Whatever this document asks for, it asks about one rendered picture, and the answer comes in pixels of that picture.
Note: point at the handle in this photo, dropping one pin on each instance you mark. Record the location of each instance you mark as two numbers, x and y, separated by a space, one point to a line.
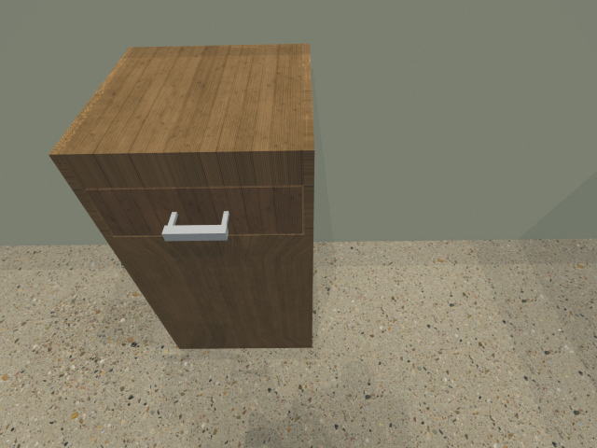
196 232

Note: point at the cabinet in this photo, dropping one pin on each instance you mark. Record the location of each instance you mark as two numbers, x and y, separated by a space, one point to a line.
204 116

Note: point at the drawer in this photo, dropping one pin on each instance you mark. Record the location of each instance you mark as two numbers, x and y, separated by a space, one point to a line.
252 209

